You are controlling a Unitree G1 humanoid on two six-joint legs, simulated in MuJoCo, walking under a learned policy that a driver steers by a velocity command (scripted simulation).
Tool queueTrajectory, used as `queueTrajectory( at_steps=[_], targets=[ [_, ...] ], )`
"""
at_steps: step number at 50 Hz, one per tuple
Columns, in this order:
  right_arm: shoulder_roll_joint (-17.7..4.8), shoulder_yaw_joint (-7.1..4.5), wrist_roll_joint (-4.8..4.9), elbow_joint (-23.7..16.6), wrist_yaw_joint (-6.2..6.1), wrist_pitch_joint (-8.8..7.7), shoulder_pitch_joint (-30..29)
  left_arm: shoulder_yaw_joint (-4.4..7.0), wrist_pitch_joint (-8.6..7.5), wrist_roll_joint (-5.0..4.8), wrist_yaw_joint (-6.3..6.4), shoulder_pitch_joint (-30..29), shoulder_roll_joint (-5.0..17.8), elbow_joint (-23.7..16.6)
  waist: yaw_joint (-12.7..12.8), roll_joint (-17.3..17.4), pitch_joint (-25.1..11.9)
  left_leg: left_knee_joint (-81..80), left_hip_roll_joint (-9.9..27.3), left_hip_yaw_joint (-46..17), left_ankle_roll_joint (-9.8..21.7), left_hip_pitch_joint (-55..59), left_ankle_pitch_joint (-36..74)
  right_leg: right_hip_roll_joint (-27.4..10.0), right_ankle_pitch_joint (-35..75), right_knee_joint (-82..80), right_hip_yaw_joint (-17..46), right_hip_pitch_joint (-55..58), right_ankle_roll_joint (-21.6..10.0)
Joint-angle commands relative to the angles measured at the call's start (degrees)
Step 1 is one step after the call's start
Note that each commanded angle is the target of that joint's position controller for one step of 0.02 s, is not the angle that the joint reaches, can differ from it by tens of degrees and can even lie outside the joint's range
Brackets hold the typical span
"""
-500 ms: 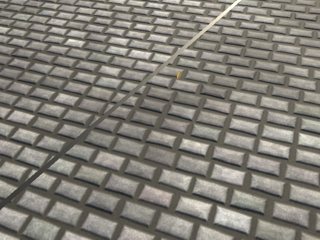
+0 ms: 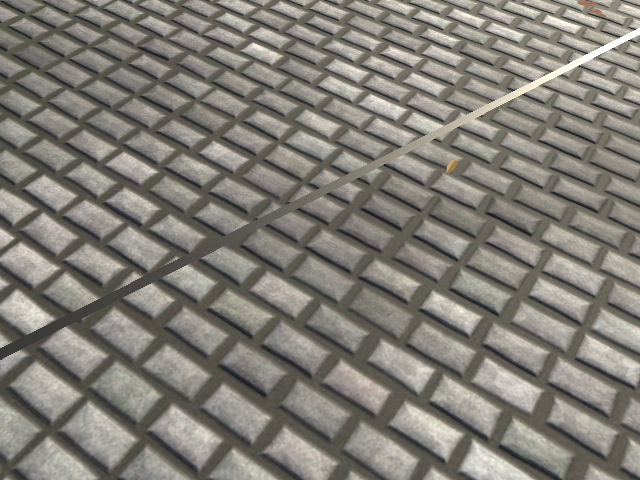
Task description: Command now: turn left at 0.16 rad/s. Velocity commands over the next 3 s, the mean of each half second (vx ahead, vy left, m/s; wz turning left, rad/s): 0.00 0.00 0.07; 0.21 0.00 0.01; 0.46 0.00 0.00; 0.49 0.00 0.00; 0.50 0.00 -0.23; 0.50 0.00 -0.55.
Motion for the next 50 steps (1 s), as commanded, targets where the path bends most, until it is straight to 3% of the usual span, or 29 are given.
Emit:
queueTrajectory(
  at_steps=[1,5,7,8,9,10,11,13,18,30,31,33,35,36,38,41,42,43,44,45,46,48,50],
  targets=[
    [-7.6,-2.01,-0.38,-2.5,-0.28,-0.96,0.9,0.3,-0.28,-0.05,0.15,-1.4,2.5,-3.3,-1.8,9.9,-2.7,-5.8,13.3,-10.4,7.6,2.8,17.7,0.7,-0.3,-7.2,-0.4,1.1,-0.5],
    [-7.7,-1.95,-0.5,-1.4,-0.3,-0.89,0.9,-0.1,-0.86,-0.44,0.89,-0.2,1.7,-2.5,-1.4,9.3,-2.7,-3.7,13.4,-12.8,7.8,-0.4,14.6,2.2,1.1,-19.0,-1.0,8.0,-2.1],
    [-6.1,-1.24,0.24,-1.0,-0.69,-1.2,-0.1,-0.71,-2.09,0.11,1.27,1.9,0.8,-1.6,0.9,5.7,-3.5,-1.8,12.0,-12.6,4.2,-5.4,12.0,0.5,14.7,-32.1,1.4,18.2,-3.2],
    [-4.0,-0.49,0.18,-1.2,-0.65,-1.73,1.0,-0.67,-3.01,0.85,1.58,2.6,2.8,-1.7,0.3,1.8,-5.3,0.0,10.3,-11.3,1.5,-8.5,7.7,-5.9,19.6,-34.1,8.4,23.5,-4.1],
    [-2.9,-0.54,0.53,-0.8,-0.39,-1.63,4.6,0.05,-3.49,0.2,1.48,-1.8,7.0,-2.3,-4.3,-5.1,-3.4,-1.0,3.8,-6.1,-0.3,-6.9,-0.7,-9.6,23.8,-33.0,12.3,17.5,-6.9],
    [-3.8,-0.54,-0.25,0.7,-0.55,-1.12,4.0,-0.33,-3.74,-0.38,0.87,-3.4,4.5,-2.4,-3.0,-4.7,-3.6,-2.0,3.6,-5.0,-0.9,0.8,-1.1,-9.6,18.3,-33.3,11.9,10.8,-8.0],
    [-5.0,-0.97,-0.23,1.3,-0.6,-1.0,3.0,-1.01,-3.93,-0.31,0.57,-4.1,2.4,-2.4,-2.4,-3.0,-1.6,-2.5,3.9,-5.8,-0.9,1.3,0.8,-6.6,13.8,-33.7,9.6,9.4,-6.4],
    [-6.1,-1.51,-0.07,2.1,-0.44,-1.25,2.5,-0.95,-4.02,-0.42,0.96,-2.5,2.6,-1.5,-1.3,-3.4,-1.1,-2.2,5.1,-6.6,-0.5,0.7,4.8,-3.7,13.2,-33.1,7.0,11.0,-5.0],
    [-4.2,-1.12,0.07,4.5,-0.85,-1.71,3.9,-0.92,-4.11,-0.44,1.21,-1.2,2.0,-0.2,-0.8,1.3,-1.5,-3.3,5.2,-6.6,-1.4,-1.7,4.5,-3.8,14.6,-32.0,6.8,13.9,-5.8],
    [-4.5,-1.35,0.22,10.3,-1.56,-1.48,6.0,-1.04,-4.41,-0.38,1.37,-0.9,1.5,4.6,-1.1,2.1,-1.1,-3.7,6.0,-6.5,-1.7,0.4,6.4,-3.4,15.4,-33.4,7.0,13.2,-6.3],
    [-3.9,-1.17,0.2,11.3,-1.52,-1.44,7.0,-1.15,-4.38,-0.33,1.31,0.1,1.1,5.5,-1.0,1.8,-2.5,-4.1,5.5,-6.1,-1.6,1.2,1.7,-3.0,8.4,-34.6,7.1,13.7,-6.4],
    [-5.0,-1.73,-0.37,11.6,-1.23,-1.19,7.0,-0.05,-3.77,-0.2,1.16,1.5,3.8,6.4,-0.5,-1.0,0.1,0.7,2.2,-3.4,-0.5,-3.3,-13.2,-2.9,-11.2,-36.3,9.9,12.0,-8.7],
    [-3.9,-1.61,-1.22,10.5,-0.45,-1.34,4.8,0.92,-3.41,-0.24,0.88,4.5,5.9,7.3,0.9,-5.0,4.7,8.4,0.5,0.5,-0.1,-11.1,-16.3,-9.2,-25.2,-42.2,19.2,11.4,-13.2],
    [-3.2,-1.41,-1.38,9.9,-0.06,-1.78,4.0,1.33,-3.5,-0.33,0.76,4.9,6.4,7.7,0.8,-5.9,6.5,11.5,1.4,2.6,-0.2,-13.6,-13.2,-12.8,-26.9,-44.9,23.1,11.3,-15.3],
    [-3.5,-1.58,-1.08,9.5,0.6,-2.93,3.4,1.57,-4.3,-0.09,0.31,4.1,5.7,7.7,0.3,-4.1,6.0,13.8,3.6,2.3,0.1,-12.4,-11.2,-14.5,-20.7,-46.3,24.1,10.7,-16.5],
    [-2.3,-1.76,-0.44,11.8,1.22,-4.23,9.6,2.0,-5.18,-0.91,-0.3,-0.4,5.8,7.3,-3.9,-3.1,4.2,2.4,1.9,4.9,1.8,2.5,-6.6,-9.4,-14.1,-42.5,14.8,4.0,-13.8],
    [-2.8,-2.13,-0.43,13.5,0.94,-4.62,13.5,1.88,-5.34,-0.95,-0.34,-1.3,4.8,7.1,-5.5,-1.4,3.8,-1.0,1.0,4.0,2.2,10.9,-6.1,-6.4,-14.1,-38.1,11.6,-1.5,-12.2],
    [-5.3,-2.84,-0.76,15.0,0.38,-4.95,19.1,1.23,-5.75,-0.48,-0.41,-3.8,2.5,5.8,-7.9,4.7,3.3,-6.6,7.4,-5.4,3.4,18.2,-12.8,-2.6,-11.1,-28.2,6.5,-8.7,-10.0],
    [-10.3,-4.17,-0.75,16.0,0.03,-5.16,24.7,0.08,-6.27,-0.69,-0.76,-6.1,-1.5,3.4,-9.6,17.3,2.9,-17.3,20.4,-28.0,8.0,21.7,-30.8,4.8,-5.9,-11.3,-2.8,-17.8,-7.2],
    [-9.8,-4.22,-0.96,16.2,0.13,-4.85,23.4,0.87,-6.49,0.94,-0.83,-7.2,2.4,2.9,-8.2,12.1,7.2,-19.0,24.9,-33.3,10.9,17.5,-29.2,2.7,-5.9,-2.4,-0.5,-21.6,-7.7],
    [-8.2,-3.68,-0.98,15.1,0.23,-4.96,19.5,1.11,-6.78,0.81,-1.36,-5.9,2.7,3.5,-5.2,6.9,7.4,-18.1,23.3,-29.5,10.9,15.2,-25.2,0.6,-1.8,1.5,1.7,-21.2,-8.0],
    [-6.8,-3.23,-0.59,14.1,0.31,-5.73,15.5,1.06,-7.13,0.49,-2.3,-3.7,2.2,4.7,-2.6,5.2,4.7,-18.8,19.3,-21.0,8.4,14.9,-15.2,-1.5,4.8,3.0,1.5,-19.2,-7.2],
    [-5.1,-2.6,-0.46,15.0,0.38,-6.49,16.1,0.96,-6.66,1.07,-2.96,-4.1,1.6,5.0,-2.5,5.7,3.4,-19.0,16.3,-14.3,7.3,14.9,-4.5,-2.0,9.1,3.5,-0.4,-18.4,-5.7]
  ],
)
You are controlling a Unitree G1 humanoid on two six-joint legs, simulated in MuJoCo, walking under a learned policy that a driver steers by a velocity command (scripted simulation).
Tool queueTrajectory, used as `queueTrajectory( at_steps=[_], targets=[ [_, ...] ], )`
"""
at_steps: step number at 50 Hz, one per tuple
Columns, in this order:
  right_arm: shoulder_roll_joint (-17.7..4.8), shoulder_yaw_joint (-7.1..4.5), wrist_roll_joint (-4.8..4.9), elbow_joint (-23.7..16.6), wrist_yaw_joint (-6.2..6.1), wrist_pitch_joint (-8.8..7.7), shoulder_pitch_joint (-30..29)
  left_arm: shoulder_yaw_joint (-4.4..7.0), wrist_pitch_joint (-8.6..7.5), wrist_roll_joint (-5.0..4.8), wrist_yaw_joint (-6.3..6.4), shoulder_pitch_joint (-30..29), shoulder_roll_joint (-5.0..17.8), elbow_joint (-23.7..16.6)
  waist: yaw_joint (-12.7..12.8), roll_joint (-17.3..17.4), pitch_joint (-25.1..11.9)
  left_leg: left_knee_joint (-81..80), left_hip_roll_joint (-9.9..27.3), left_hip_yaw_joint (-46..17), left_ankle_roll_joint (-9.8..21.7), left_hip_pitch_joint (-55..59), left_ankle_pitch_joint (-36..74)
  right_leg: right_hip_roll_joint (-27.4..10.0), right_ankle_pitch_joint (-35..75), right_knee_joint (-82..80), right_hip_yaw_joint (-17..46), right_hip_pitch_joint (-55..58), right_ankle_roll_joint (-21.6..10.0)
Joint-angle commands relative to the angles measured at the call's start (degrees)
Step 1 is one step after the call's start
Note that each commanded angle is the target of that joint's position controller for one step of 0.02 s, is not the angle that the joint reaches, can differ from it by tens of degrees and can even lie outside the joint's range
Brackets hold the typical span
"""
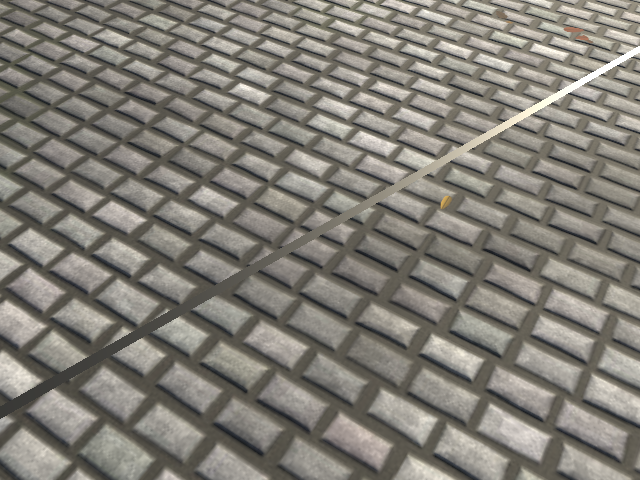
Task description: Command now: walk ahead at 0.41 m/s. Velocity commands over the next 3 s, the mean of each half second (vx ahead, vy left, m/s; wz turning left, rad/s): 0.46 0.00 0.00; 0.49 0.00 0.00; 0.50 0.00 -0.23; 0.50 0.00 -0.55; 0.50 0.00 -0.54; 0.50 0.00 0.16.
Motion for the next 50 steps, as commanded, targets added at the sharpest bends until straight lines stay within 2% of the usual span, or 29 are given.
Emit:
queueTrajectory(
  at_steps=[1,3,6,10,12,13,14,15,16,17,18,19,20,22,24,28,33,36,38,40,41,42,43,44,45,46,47,49,50],
  targets=[
    [-5.5,-0.83,0.35,-0.9,-0.09,-1.5,2.8,0.43,-0.67,0.63,-0.97,-5.7,2.7,-4.7,0.0,5.1,6.4,-12.1,15.1,-15.3,7.4,7.9,2.0,-3.1,5.5,3.3,-0.1,-19.1,1.6],
    [-5.2,-0.58,0.58,0.4,-0.11,-1.7,4.8,0.12,-0.32,0.73,-1.16,-9.6,2.0,-6.3,-0.7,5.4,7.1,-11.8,14.3,-12.0,7.8,7.7,10.3,-3.5,7.5,1.0,-1.6,-20.6,2.8],
    [-5.6,-0.34,0.25,1.6,-0.2,-1.7,5.4,-0.73,-0.19,0.23,-1.38,-16.5,0.7,-9.1,-1.7,6.5,8.5,-11.1,12.6,-7.6,7.3,4.1,19.5,-2.6,11.4,-8.2,-3.8,-16.6,3.4],
    [-7.5,-0.59,0.55,3.2,-0.61,-1.72,5.4,-0.7,-0.13,-0.24,-0.78,-19.1,1.7,-10.8,-1.1,7.5,9.1,-9.6,14.6,-5.8,6.3,4.5,29.1,-1.2,12.9,-17.1,-5.1,-8.7,0.6],
    [-8.6,-0.75,0.59,3.6,-0.83,-1.64,3.6,-0.07,-0.39,-0.18,0.13,-14.8,2.8,-9.7,1.7,7.6,6.5,-3.0,15.1,-4.1,5.0,6.4,44.6,1.1,11.0,-19.1,-5.6,-1.4,-1.6],
    [-9.4,-0.97,0.55,3.8,-0.95,-1.39,2.9,0.61,-0.62,-0.14,0.71,-9.0,4.0,-7.8,4.3,7.4,3.1,4.3,14.7,-3.0,4.2,6.9,51.7,2.8,9.7,-20.2,-5.9,5.1,-2.6],
    [-9.6,-0.98,0.57,4.0,-0.99,-1.0,2.4,1.48,-1.02,0.15,1.4,0.5,5.3,-4.6,8.4,5.6,-1.9,15.7,12.8,-1.2,3.1,4.1,51.8,4.0,10.5,-23.1,-6.4,16.4,-4.0],
    [-8.4,-0.6,0.67,3.0,-0.85,-0.87,2.5,2.72,-1.45,1.51,2.13,10.0,8.9,-2.2,11.6,2.6,-7.7,31.2,10.3,0.0,2.3,-7.0,35.9,-4.3,3.7,-23.8,2.6,30.8,-6.1],
    [-0.9,0.82,2.53,1.6,-0.2,-0.67,9.0,3.95,-1.55,2.61,2.01,13.9,14.8,-1.7,8.4,-11.5,-15.8,54.7,0.1,2.0,-0.3,-25.6,-5.6,-22.8,-7.0,-30.4,32.4,44.6,-13.4],
    [-6.0,-0.61,1.15,2.1,-0.1,-0.79,6.4,3.63,-0.94,0.12,1.36,10.6,12.4,-1.8,8.0,-6.9,-15.0,61.6,-0.6,-5.9,0.8,-30.3,-12.5,-22.6,-8.8,-39.0,43.9,39.5,-14.1],
    [-7.0,-1.11,0.81,0.1,0.08,-0.78,0.9,2.78,-1.02,-0.5,1.21,3.2,9.6,-2.5,4.5,-3.9,-5.2,61.7,3.4,-5.7,1.3,-33.1,-6.9,-20.8,-9.7,-39.2,33.3,30.9,-12.3],
    [-6.5,-0.87,0.58,-0.5,0.31,-1.13,-2.4,1.76,-1.55,-0.6,0.95,-0.1,5.7,-2.8,3.7,0.0,-0.9,58.3,5.5,-5.1,1.5,-31.6,-2.9,-18.3,-3.6,-41.0,26.1,23.2,-10.9],
    [-5.6,-0.9,0.27,-0.3,0.57,-0.87,-3.2,1.25,-2.11,-0.48,0.89,-1.1,4.2,-2.2,2.0,0.1,1.2,55.0,7.1,-4.6,1.7,-29.2,-1.5,-15.4,0.7,-42.3,20.4,18.5,-9.2],
    [-3.5,-0.63,-0.84,0.3,1.38,0.73,-1.5,0.52,-2.99,-0.57,1.0,0.2,2.2,-0.2,-0.2,-1.7,2.3,51.0,8.3,-4.0,1.0,-24.4,-1.2,-12.9,7.5,-44.0,14.2,12.5,-8.0],
    [-2.7,-0.55,-0.98,-0.2,1.88,1.56,-3.3,0.51,-3.93,-0.81,1.0,3.4,2.4,1.6,-0.7,-1.3,3.2,48.3,8.9,-2.9,0.3,-26.0,0.2,-11.9,12.8,-45.2,10.9,12.3,-8.4],
    [-3.4,-0.48,-0.87,-3.6,2.27,2.05,-14.4,0.31,-4.11,-0.97,1.08,7.9,3.1,3.6,1.0,-0.9,6.1,38.8,10.2,-0.6,-1.7,-34.5,8.5,-10.2,16.1,-47.7,7.0,15.6,-8.0],
    [-2.2,0.43,-0.13,-6.5,2.46,1.63,-24.9,-0.23,-4.05,-1.01,1.47,13.1,3.2,5.7,3.7,-1.7,6.9,23.3,7.7,2.5,-2.3,-32.8,16.2,-9.0,26.0,-46.5,3.2,19.9,-6.2],
    [-2.6,0.52,-0.04,-7.9,2.21,1.42,-29.1,-0.42,-3.75,-0.6,2.01,16.2,3.1,7.3,5.0,-1.8,7.4,18.9,6.4,3.3,-1.1,-33.4,15.1,-10.5,31.1,-44.4,3.1,26.2,-6.6],
    [-3.0,0.38,-0.03,-8.6,2.08,1.09,-30.2,-0.28,-3.48,-0.19,2.41,16.5,3.7,8.1,4.7,-2.0,7.5,16.7,5.7,3.2,0.2,-33.1,11.8,-11.9,36.2,-41.9,3.2,30.3,-6.7],
    [-3.8,-0.09,0.01,-7.9,1.67,0.58,-27.1,-0.11,-3.31,0.09,2.73,15.0,4.4,8.3,2.7,-2.7,5.9,14.3,3.2,4.3,2.2,-26.8,7.0,-12.2,48.7,-36.5,2.1,31.7,-5.8],
    [-4.7,-0.63,-0.06,-6.3,1.27,0.27,-22.1,0.05,-3.18,0.16,2.8,14.3,5.1,8.5,0.5,-3.3,3.3,13.2,1.3,4.9,3.3,-20.4,4.8,-11.9,56.1,-30.6,1.6,31.7,-5.1],
    [-5.9,-1.41,-0.33,-3.2,0.76,-0.25,-13.0,0.06,-2.95,-0.07,2.69,13.3,5.3,8.5,-3.4,-2.2,-1.4,9.6,-0.1,5.6,4.9,-9.5,6.7,-10.2,57.0,-20.4,-0.1,29.3,-4.1],
    [-9.1,-2.6,-1.59,-0.6,0.09,-0.78,-2.6,-0.36,-3.07,-0.66,2.53,12.5,4.4,7.3,-7.3,-0.2,-7.6,9.6,7.1,-2.1,7.7,6.3,5.1,-8.4,43.4,-6.4,-1.2,18.4,-3.1],
    [-15.4,-4.32,-2.73,0.1,-0.21,-0.65,3.8,-1.57,-3.11,-3.3,1.74,18.2,-1.4,5.6,-5.9,12.4,-16.6,6.4,25.8,-30.4,15.9,24.5,-0.5,1.3,8.8,17.7,-5.0,-3.0,0.0],
    [-13.4,-4.05,-0.49,0.0,0.41,0.22,0.5,-0.04,-2.96,-1.88,1.91,16.3,3.2,6.4,-5.0,7.5,-16.4,0.0,27.1,-40.9,16.8,22.0,0.2,4.0,-10.8,25.0,2.8,-9.6,-0.8],
    [-11.0,-3.32,0.62,-0.6,0.58,0.34,-6.2,0.44,-2.94,-1.26,1.91,10.5,3.8,4.6,-2.3,5.2,-6.4,-1.0,24.3,-30.3,14.5,13.5,-1.1,0.1,-5.7,24.6,4.5,-13.1,-1.3],
    [-7.3,-2.39,0.66,-1.0,0.84,-0.07,-9.9,0.24,-3.3,-0.99,1.67,7.3,3.0,3.8,-1.1,2.9,-1.2,-3.4,21.9,-23.7,12.6,5.5,3.1,-1.9,-1.6,21.2,4.3,-12.0,-1.2],
    [-3.2,-1.1,0.78,0.2,0.58,-0.76,-11.6,0.24,-2.04,0.35,1.15,7.5,0.9,4.3,2.6,3.2,2.8,-6.5,16.2,-14.2,8.0,-4.0,8.5,-4.5,1.7,15.1,3.8,-6.6,-0.5],
    [-3.3,-1.0,0.71,1.0,0.45,-1.18,-10.4,0.1,-1.31,0.64,0.72,8.9,-0.3,4.7,3.3,5.1,2.4,-7.0,16.0,-12.6,8.3,-5.8,11.3,-4.5,1.8,13.8,3.3,-4.5,0.1]
  ],
)
Over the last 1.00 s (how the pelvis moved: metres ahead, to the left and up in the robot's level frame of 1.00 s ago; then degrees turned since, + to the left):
0.08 0.00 0.00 1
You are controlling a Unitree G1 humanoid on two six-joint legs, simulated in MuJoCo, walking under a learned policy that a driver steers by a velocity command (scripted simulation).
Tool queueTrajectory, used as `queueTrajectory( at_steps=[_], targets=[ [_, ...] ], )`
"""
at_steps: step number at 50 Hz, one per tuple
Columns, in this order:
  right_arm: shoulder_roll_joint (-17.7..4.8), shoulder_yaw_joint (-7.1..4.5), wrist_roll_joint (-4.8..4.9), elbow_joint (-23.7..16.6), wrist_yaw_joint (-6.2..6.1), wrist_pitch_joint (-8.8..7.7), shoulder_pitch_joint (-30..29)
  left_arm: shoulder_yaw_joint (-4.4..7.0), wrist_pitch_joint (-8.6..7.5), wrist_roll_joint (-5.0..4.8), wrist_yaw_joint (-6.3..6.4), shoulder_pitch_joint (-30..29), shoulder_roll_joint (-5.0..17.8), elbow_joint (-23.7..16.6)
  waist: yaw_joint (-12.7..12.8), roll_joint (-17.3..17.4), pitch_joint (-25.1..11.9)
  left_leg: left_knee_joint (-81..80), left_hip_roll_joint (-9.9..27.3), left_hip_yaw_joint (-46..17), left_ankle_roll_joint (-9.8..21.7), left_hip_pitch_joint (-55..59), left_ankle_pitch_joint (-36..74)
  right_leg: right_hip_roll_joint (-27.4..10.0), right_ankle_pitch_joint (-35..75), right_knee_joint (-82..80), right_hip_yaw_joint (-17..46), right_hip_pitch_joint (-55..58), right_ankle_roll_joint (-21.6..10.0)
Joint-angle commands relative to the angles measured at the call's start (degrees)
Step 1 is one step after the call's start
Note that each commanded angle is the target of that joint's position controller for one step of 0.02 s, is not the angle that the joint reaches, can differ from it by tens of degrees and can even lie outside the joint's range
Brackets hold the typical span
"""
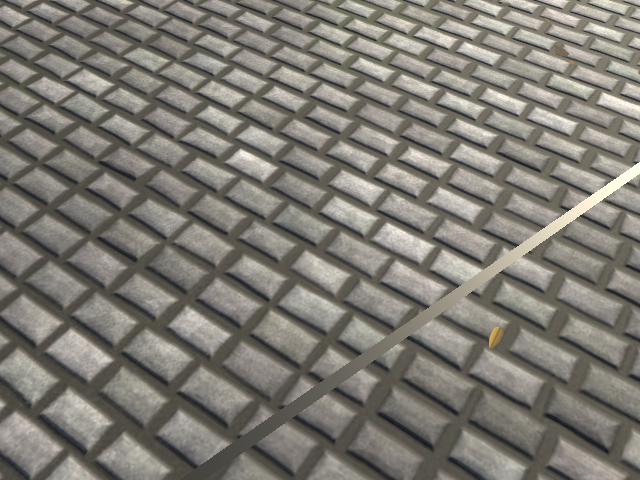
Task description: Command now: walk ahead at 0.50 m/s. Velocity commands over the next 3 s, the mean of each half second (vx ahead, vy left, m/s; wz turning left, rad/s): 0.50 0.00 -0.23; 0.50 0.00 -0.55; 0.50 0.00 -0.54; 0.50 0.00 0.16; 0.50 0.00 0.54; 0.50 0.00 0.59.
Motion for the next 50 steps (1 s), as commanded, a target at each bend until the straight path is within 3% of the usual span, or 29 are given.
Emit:
queueTrajectory(
  at_steps=[1,4,7,10,13,15,17,19,20,21,22,23,24,25,26,27,29,31,36,42,44,46,47,48,49,50],
  targets=[
    [-2.7,-0.15,0.39,0.7,-0.27,-1.57,5.8,0.63,1.06,1.11,-0.87,4.5,1.7,-1.6,1.1,4.5,-1.8,-15.9,15.5,-16.2,6.8,5.8,9.8,-3.7,2.8,-0.9,1.6,-7.4,1.0],
    [-4.9,-0.43,0.46,2.1,-0.41,-2.08,8.9,0.77,1.88,1.11,-1.37,-2.3,2.2,-4.1,0.9,4.2,0.5,-18.3,14.2,-12.8,7.0,6.1,10.9,-5.1,8.1,-6.4,-0.1,-12.8,2.6],
    [-4.8,-0.11,0.33,2.8,-0.33,-1.92,11.3,0.46,1.9,0.5,-1.58,-9.9,2.3,-6.6,-0.6,4.3,1.8,-19.2,12.8,-9.6,6.2,8.2,13.3,-5.2,14.1,-16.0,-1.5,-15.6,3.6],
    [-5.0,-0.01,0.1,3.6,-0.57,-2.16,14.0,-0.25,1.75,-0.14,-1.76,-15.4,1.4,-8.2,-2.4,4.8,2.3,-19.8,13.0,-6.0,5.2,10.6,15.4,-3.7,18.7,-24.7,-2.8,-13.8,2.7],
    [-4.9,0.07,-0.22,4.8,-1.23,-2.14,16.7,-0.29,1.62,-0.06,-1.76,-19.3,2.0,-9.8,-3.5,4.7,3.4,-19.1,15.3,-3.7,4.7,16.5,18.2,-2.4,18.4,-29.1,-3.3,-14.6,0.8],
    [-5.2,-0.03,-0.47,5.3,-1.79,-1.94,16.9,-0.09,1.36,0.2,-1.8,-20.1,2.4,-10.6,-3.2,4.5,3.7,-16.5,16.7,-2.1,4.1,20.6,23.2,-1.7,15.5,-31.3,-4.0,-14.5,-0.9],
    [-6.3,-0.27,-0.6,5.2,-2.28,-1.74,15.7,0.38,1.08,0.46,-1.61,-17.9,2.9,-10.3,-1.5,5.1,1.9,-10.0,17.1,0.2,3.0,22.9,38.5,1.1,10.5,-32.9,-6.4,-9.7,-3.0],
    [-7.9,-0.7,-0.7,4.8,-2.47,-0.97,14.6,1.56,0.64,0.65,-1.2,-7.9,4.5,-7.3,2.7,5.5,-4.1,6.2,16.4,2.7,1.9,22.9,50.8,5.6,7.1,-35.6,-8.7,1.7,-5.7],
    [-8.1,-0.67,-0.43,3.8,-2.41,-0.68,14.0,2.74,0.27,1.32,-0.92,1.1,6.8,-4.6,6.5,4.2,-8.9,19.3,15.2,4.0,0.5,15.5,43.9,4.6,8.0,-38.2,-5.2,14.6,-8.0],
    [-5.1,0.09,1.28,0.5,-1.71,-0.93,14.6,4.68,0.26,2.16,-0.2,8.6,13.3,-4.2,8.1,-4.8,-16.2,41.3,10.1,6.0,-2.2,-3.4,21.7,-10.2,3.2,-40.2,17.2,31.9,-14.6],
    [-5.2,-0.28,1.18,-1.5,-0.85,-1.54,14.0,5.09,1.09,0.61,-0.48,6.6,15.2,-4.4,5.2,-11.1,-20.2,55.9,-1.2,-2.0,-3.6,-18.8,-20.8,-19.9,8.4,-49.8,43.6,38.8,-20.5],
    [-6.9,-0.68,0.23,-2.9,-0.51,-1.86,8.3,4.8,1.59,-0.61,-0.57,2.8,14.2,-4.5,4.1,-3.7,-13.9,56.8,3.5,-8.9,-2.6,-24.9,-16.0,-17.3,7.0,-50.1,36.0,34.8,-18.4],
    [-6.4,-0.42,0.47,-4.0,-0.27,-2.56,5.3,4.11,1.58,-0.72,-0.41,-0.5,11.3,-4.9,3.0,-0.3,-7.7,53.2,6.0,-8.6,-2.6,-25.3,-10.8,-15.8,10.1,-51.2,28.9,27.0,-16.3],
    [-5.8,-0.48,0.26,-4.0,-0.37,-2.62,4.9,3.45,1.43,-0.63,-0.3,-2.7,8.8,-5.2,0.7,2.9,-3.9,47.8,7.8,-8.5,-2.8,-22.6,-8.4,-13.0,15.1,-52.6,24.3,20.2,-13.7],
    [-5.4,-0.53,-0.84,-4.3,-0.46,-1.6,4.4,2.73,1.21,-1.16,-0.1,-4.5,6.5,-5.2,-1.3,3.7,-2.3,44.4,9.0,-8.7,-3.4,-19.2,-7.2,-9.1,18.3,-53.6,19.6,15.2,-10.6],
    [-4.3,-0.31,-1.37,-4.4,-0.28,-0.45,6.8,2.68,0.78,-1.21,0.1,-4.4,7.1,-5.4,-2.6,0.3,-3.3,42.2,9.1,-8.6,-4.4,-16.3,-7.4,-9.0,22.1,-53.9,18.0,13.0,-11.4],
    [-4.1,-0.31,-1.83,-5.3,-0.15,1.15,5.4,2.78,-0.2,-1.55,0.09,-2.0,7.8,-4.8,-2.8,0.6,-2.9,39.0,9.0,-7.7,-6.2,-16.2,-7.5,-7.3,26.6,-54.4,16.0,11.1,-11.9],
    [-4.4,-0.32,-1.74,-7.2,0.13,1.71,0.8,3.1,-0.33,-1.4,0.28,0.0,9.5,-4.8,-1.9,0.3,-1.6,33.9,9.2,-6.7,-7.6,-19.0,-3.6,-5.9,25.2,-55.8,15.4,10.7,-11.3],
    [-4.9,-0.06,-1.2,-12.0,0.63,2.02,-10.5,3.06,0.29,-1.27,0.23,6.0,9.6,-4.7,2.2,-1.5,-1.0,21.9,7.8,-6.5,-8.7,-24.3,6.4,-4.6,26.7,-55.1,16.8,16.3,-8.2],
    [-5.5,0.89,-0.51,-16.8,1.03,1.18,-19.6,3.12,0.7,-0.33,1.04,10.1,10.4,-5.1,5.0,-2.7,-0.4,11.6,4.7,-6.7,-7.4,-24.4,7.0,-5.6,33.8,-50.4,20.2,23.8,-8.0],
    [-6.7,0.8,-0.25,-17.3,0.93,0.62,-17.9,3.39,0.68,-0.14,1.54,8.6,11.4,-5.8,3.3,-3.5,-0.7,7.3,3.8,-7.6,-6.1,-18.9,5.3,-6.2,36.3,-48.1,21.6,23.7,-6.7],
    [-8.9,-0.05,-0.04,-14.9,0.2,-0.05,-8.5,3.72,0.39,-0.11,1.37,4.8,12.9,-7.1,-1.2,-3.6,-4.1,3.6,1.0,-6.7,-4.2,-3.5,1.2,-4.6,45.8,-40.8,20.9,19.4,-4.1],
    [-10.6,-0.76,-0.19,-12.8,-0.5,-0.76,-0.4,3.74,-0.03,-0.56,0.76,3.5,13.0,-7.4,-5.3,-1.0,-8.6,0.2,1.8,-7.1,-2.7,8.0,3.3,-1.4,46.2,-30.8,18.6,16.4,-2.7],
    [-14.4,-1.71,-1.46,-12.3,-1.57,-1.25,8.5,2.91,-0.62,-1.28,0.12,3.8,10.0,-9.1,-8.4,3.8,-16.7,-0.9,13.0,-17.9,-0.1,21.9,-6.5,1.9,32.1,-16.2,15.8,8.8,-1.7],
    [-19.1,-2.68,-2.7,-13.0,-1.81,-0.6,9.0,1.87,-0.31,-3.3,0.27,10.6,4.3,-10.6,-4.3,17.1,-22.9,-5.5,28.9,-43.0,6.0,34.9,-8.7,11.0,-11.8,0.0,8.5,-8.7,0.1],
    [-15.7,-2.51,-1.56,-13.2,-1.42,0.32,6.2,2.39,0.49,-1.1,0.82,11.2,9.6,-9.6,-2.5,12.8,-20.2,-7.8,28.9,-50.3,7.6,29.6,-14.9,6.2,-11.6,6.5,7.6,-13.9,-0.6]
  ],
)
Over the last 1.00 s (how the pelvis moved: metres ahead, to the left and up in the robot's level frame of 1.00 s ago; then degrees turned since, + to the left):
0.56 -0.02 -0.01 -1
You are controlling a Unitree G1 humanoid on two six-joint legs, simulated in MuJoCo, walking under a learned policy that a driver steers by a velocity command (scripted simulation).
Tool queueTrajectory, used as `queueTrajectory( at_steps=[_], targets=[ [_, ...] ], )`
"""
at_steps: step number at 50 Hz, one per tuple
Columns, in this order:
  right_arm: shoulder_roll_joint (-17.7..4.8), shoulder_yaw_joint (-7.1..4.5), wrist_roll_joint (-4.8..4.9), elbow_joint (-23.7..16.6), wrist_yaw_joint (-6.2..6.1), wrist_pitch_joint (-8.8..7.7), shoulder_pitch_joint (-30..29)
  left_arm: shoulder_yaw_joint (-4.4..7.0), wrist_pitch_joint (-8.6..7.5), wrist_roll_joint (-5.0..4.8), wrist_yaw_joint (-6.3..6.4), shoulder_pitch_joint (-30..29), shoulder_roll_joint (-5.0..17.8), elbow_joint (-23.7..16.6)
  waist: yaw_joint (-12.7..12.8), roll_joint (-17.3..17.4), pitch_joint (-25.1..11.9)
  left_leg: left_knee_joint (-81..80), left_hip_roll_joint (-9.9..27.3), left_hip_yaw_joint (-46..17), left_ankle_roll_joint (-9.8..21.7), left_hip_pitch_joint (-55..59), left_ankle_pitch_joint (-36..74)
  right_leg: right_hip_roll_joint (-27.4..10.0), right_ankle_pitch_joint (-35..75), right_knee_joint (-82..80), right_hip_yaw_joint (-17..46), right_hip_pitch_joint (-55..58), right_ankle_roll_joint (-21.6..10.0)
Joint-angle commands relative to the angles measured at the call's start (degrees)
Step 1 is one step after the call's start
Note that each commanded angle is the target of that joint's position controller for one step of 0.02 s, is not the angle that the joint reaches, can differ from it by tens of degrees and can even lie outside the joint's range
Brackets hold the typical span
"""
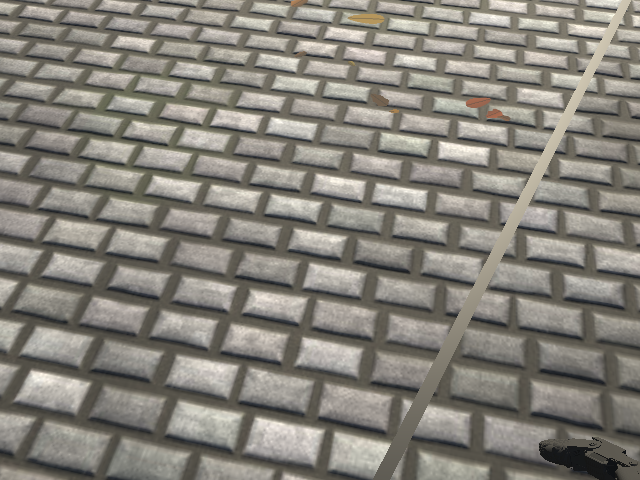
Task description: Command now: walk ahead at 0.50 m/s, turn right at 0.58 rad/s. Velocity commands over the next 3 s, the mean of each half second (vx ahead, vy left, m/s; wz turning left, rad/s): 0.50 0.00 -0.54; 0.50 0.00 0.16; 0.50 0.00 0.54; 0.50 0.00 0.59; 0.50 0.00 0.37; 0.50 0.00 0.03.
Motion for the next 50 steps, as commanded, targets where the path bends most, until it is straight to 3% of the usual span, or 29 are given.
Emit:
queueTrajectory(
  at_steps=[1,2,4,5,7,9,15,19,22,23,24,25,26,27,28,29,30,31,33,38,43,46,48,50],
  targets=[
    [-8.5,-3.27,0.38,-0.5,-0.73,0.74,13.2,0.77,-0.28,1.1,-0.07,1.2,6.3,-4.9,-6.2,4.7,-10.4,-16.2,24.1,-35.4,10.0,32.0,-18.2,-6.0,4.1,26.5,-4.0,-29.7,0.4],
    [-5.7,-2.5,0.44,-0.2,-0.51,0.59,11.2,0.55,-0.09,1.3,-0.61,-2.1,5.3,-5.3,-6.0,1.3,-5.4,-17.7,20.7,-26.4,8.6,25.6,-12.5,-7.9,7.7,24.0,-4.7,-28.8,0.8],
    [-4.7,-2.03,0.59,1.4,-0.67,0.08,12.3,0.52,1.06,2.24,-1.83,-4.0,4.2,-5.9,-4.9,4.7,-2.1,-20.3,15.7,-15.0,5.6,19.7,-2.8,-10.1,9.9,20.7,-5.6,-26.2,1.5],
    [-5.5,-2.21,0.89,2.1,-0.49,-0.52,13.4,0.43,1.74,2.19,-2.26,-3.1,3.6,-6.2,-4.3,7.3,-2.9,-20.3,16.3,-12.9,6.2,19.3,1.9,-10.1,10.2,20.6,-6.3,-25.5,1.8],
    [-5.5,-2.39,1.59,3.0,-0.02,-1.6,15.2,0.19,2.54,2.15,-2.85,-5.8,3.1,-7.4,-4.2,6.5,-2.6,-21.5,16.5,-9.0,6.9,19.7,7.8,-10.8,11.6,19.9,-6.7,-28.0,2.2],
    [-6.0,-2.64,1.6,3.6,0.04,-1.91,16.3,-0.1,2.8,2.28,-3.48,-10.2,2.7,-9.2,-4.6,5.6,-1.7,-23.0,16.6,-5.5,7.3,20.8,8.8,-11.8,15.1,18.1,-7.3,-31.9,2.7],
    [-6.8,-2.94,1.43,5.5,0.06,-1.6,19.3,-1.62,2.26,1.91,-4.95,-22.0,0.8,-13.7,-6.6,5.2,0.9,-23.9,14.4,5.4,5.8,21.7,12.5,-12.1,26.8,0.2,-11.8,-31.2,3.0],
    [-8.4,-3.26,1.42,7.4,-0.35,-0.86,23.4,-2.0,2.15,2.47,-5.24,-27.3,1.1,-16.0,-8.0,5.1,2.4,-22.3,16.4,7.9,5.1,26.1,17.2,-10.7,22.9,-8.9,-15.3,-27.6,0.7],
    [-10.3,-3.39,1.3,9.1,-0.55,0.41,25.2,-1.52,1.8,3.18,-4.25,-23.9,2.2,-15.1,-6.1,6.3,-0.2,-12.5,17.3,10.0,4.6,30.3,38.7,-6.1,14.5,-13.1,-17.6,-19.6,-2.4],
    [-10.6,-3.26,1.37,9.4,-0.57,0.88,25.2,-0.99,1.28,3.41,-3.8,-17.8,2.9,-13.1,-3.3,5.9,-3.7,-4.1,16.8,11.2,4.2,29.8,43.1,-4.0,14.6,-16.0,-17.7,-12.0,-3.8],
    [-9.9,-2.8,1.62,9.1,-0.55,1.17,24.8,-0.16,0.6,3.94,-3.13,-8.2,4.3,-9.7,0.8,3.6,-9.2,7.7,15.1,12.8,3.1,23.9,37.6,-3.7,17.3,-19.5,-16.1,1.5,-5.2],
    [-5.5,-1.47,2.57,6.2,-0.04,0.95,26.0,1.22,0.32,4.96,-2.09,-0.6,9.7,-8.5,2.8,-5.0,-17.6,26.2,12.0,13.2,1.0,6.9,13.6,-18.7,9.8,-20.7,2.9,20.2,-9.4],
    [-4.8,-1.63,2.77,4.1,0.61,0.86,26.9,2.25,0.96,2.43,-1.44,0.1,14.3,-8.5,0.7,-13.6,-22.9,43.8,1.5,8.4,-1.3,-8.4,-25.0,-32.2,15.8,-29.1,29.7,27.3,-15.5],
    [-9.0,-2.82,2.01,3.4,0.39,1.08,20.1,2.13,1.39,1.4,-0.85,-1.8,13.0,-8.6,1.7,-4.1,-17.3,46.2,4.0,0.3,-0.7,-13.5,-20.6,-29.7,24.5,-28.8,21.9,23.3,-14.3],
    [-7.0,-2.21,2.64,2.8,0.64,0.49,17.5,1.31,0.99,1.17,-0.51,-5.1,9.9,-8.0,-0.1,-3.2,-10.3,43.6,6.0,-0.9,-0.1,-13.9,-16.5,-27.1,30.8,-28.9,12.8,15.9,-12.9],
    [-6.0,-1.96,2.75,4.1,0.78,0.41,18.9,0.37,0.43,1.3,-0.54,-7.5,6.8,-7.5,-2.9,-0.9,-6.1,38.0,7.8,-1.5,0.2,-10.4,-14.3,-24.3,34.8,-30.7,6.6,8.7,-9.9],
    [-5.6,-2.02,1.82,5.0,0.95,1.22,20.2,-0.32,-0.19,1.14,-0.52,-9.4,4.8,-7.1,-5.0,-1.2,-4.1,34.5,8.5,-2.0,0.1,-7.0,-13.4,-22.1,35.9,-32.4,2.4,3.7,-7.7],
    [-4.7,-1.86,1.18,6.7,1.19,2.33,23.7,-0.76,-0.73,1.16,-0.56,-10.8,3.7,-7.2,-6.6,-1.8,-3.9,33.2,8.3,-2.3,-0.1,-3.3,-12.1,-21.1,34.2,-34.6,-0.7,0.0,-6.5],
    [-4.2,-2.12,0.92,7.1,1.84,3.36,24.0,-0.74,-1.98,1.11,-0.63,-9.6,4.0,-6.1,-7.1,-3.1,-2.8,32.3,7.1,-2.7,-0.3,-2.9,-10.2,-20.7,34.9,-37.2,-3.4,-2.1,-6.7],
    [-3.8,-2.61,1.31,5.1,2.33,3.73,14.6,-0.87,-3.03,1.11,-0.51,-5.9,4.0,-3.7,-5.3,-2.3,1.7,24.6,6.2,-4.2,-0.7,-12.4,0.9,-19.4,33.0,-41.1,-10.3,0.7,-4.1],
    [-2.3,-1.61,0.89,2.5,2.95,3.29,6.6,-1.47,-3.4,1.0,0.22,-3.6,3.6,-1.8,-3.4,-2.8,3.5,12.1,5.0,0.7,0.0,-12.5,8.1,-19.2,40.5,-40.7,-16.6,4.9,-2.1],
    [-1.7,-1.01,0.66,0.2,3.43,3.02,2.0,-1.62,-2.97,1.2,0.98,-0.3,4.1,0.2,-2.0,-2.5,4.2,5.7,3.7,4.6,1.9,-12.0,6.0,-20.5,49.5,-37.7,-19.1,10.7,-1.3],
    [-2.3,-1.16,0.66,0.0,3.32,3.05,3.2,-1.52,-2.62,1.44,1.44,-0.6,5.5,0.6,-3.3,-3.7,2.3,3.5,0.7,7.1,4.1,-7.5,1.2,-21.1,65.4,-31.9,-21.0,13.7,-0.3],
    [-3.7,-1.83,0.46,1.3,2.81,3.15,9.1,-1.13,-1.98,1.72,1.98,-1.7,7.4,0.6,-6.3,-5.8,-1.7,3.3,-3.0,9.1,6.9,-0.5,-5.3,-21.8,81.1,-21.1,-22.4,15.4,0.2]
  ],
)
Over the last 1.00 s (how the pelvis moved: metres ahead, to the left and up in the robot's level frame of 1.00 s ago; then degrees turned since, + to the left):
0.56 -0.09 -0.02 -27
